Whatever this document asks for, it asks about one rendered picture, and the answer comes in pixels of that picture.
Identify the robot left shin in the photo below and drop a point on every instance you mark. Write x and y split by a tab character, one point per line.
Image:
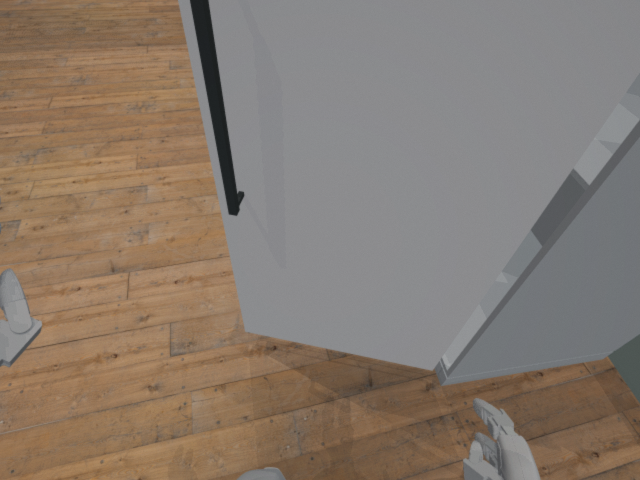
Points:
272	468

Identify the right robot hand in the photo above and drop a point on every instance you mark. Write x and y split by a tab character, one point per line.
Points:
510	458

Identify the handle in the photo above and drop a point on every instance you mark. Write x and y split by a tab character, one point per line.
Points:
207	50

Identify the left robot hand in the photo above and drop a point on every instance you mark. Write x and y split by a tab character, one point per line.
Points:
21	329

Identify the fridge door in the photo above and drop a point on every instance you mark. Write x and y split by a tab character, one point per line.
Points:
394	154

